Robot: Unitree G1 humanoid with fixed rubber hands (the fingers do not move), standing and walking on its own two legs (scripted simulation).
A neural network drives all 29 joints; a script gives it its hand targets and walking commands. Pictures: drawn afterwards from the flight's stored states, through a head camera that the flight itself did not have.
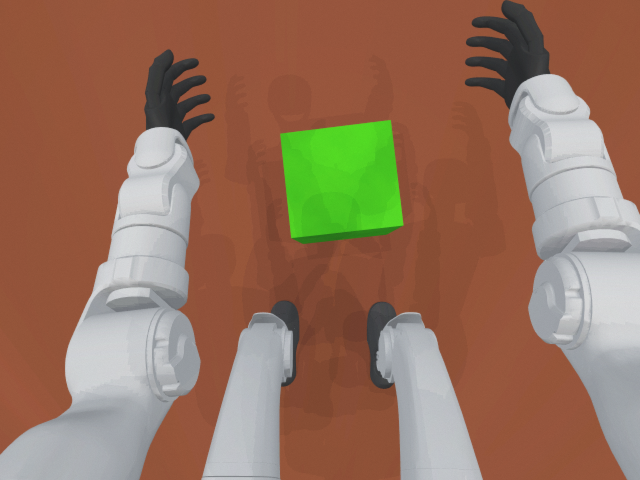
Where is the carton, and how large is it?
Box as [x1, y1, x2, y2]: [280, 120, 403, 243]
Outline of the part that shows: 390,120 280,134 290,230 292,238 302,243 378,235 386,234 403,225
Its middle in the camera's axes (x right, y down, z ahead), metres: +0.05 -0.11 +0.85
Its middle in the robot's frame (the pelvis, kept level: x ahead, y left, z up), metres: +0.49 +0.00 -0.51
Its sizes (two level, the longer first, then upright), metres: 0.210 0.200 0.250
